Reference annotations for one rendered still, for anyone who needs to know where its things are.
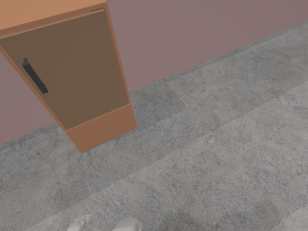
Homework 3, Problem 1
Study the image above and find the handle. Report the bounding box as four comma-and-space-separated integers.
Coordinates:
22, 58, 48, 94

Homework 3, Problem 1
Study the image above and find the left robot thigh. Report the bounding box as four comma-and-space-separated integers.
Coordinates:
111, 218, 143, 231

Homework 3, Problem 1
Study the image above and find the left robot hand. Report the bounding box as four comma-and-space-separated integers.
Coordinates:
66, 214, 93, 231

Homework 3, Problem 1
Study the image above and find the cupboard door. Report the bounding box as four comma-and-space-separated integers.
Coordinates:
0, 9, 129, 130

